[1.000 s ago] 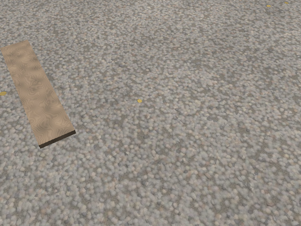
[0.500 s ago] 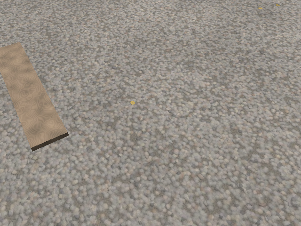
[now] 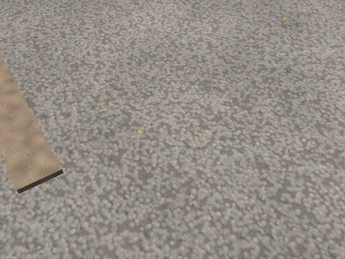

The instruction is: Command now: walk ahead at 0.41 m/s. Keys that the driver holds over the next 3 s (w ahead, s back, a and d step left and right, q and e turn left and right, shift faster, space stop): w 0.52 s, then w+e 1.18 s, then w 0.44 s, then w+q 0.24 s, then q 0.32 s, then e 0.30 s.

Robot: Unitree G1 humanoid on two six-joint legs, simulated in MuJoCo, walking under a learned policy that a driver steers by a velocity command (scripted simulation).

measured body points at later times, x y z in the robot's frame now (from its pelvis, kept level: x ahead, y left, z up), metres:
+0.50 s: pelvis +0.27 -0.07 +0.00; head +0.29 -0.07 +0.45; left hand +0.32 +0.20 -0.13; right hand +0.37 -0.34 -0.13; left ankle +0.30 +0.10 -0.66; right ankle +0.29 -0.14 -0.74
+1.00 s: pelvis +0.56 -0.02 +0.00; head +0.58 -0.01 +0.45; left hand +0.68 +0.25 -0.13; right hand +0.60 -0.30 -0.12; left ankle +0.61 +0.08 -0.74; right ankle +0.50 -0.16 -0.66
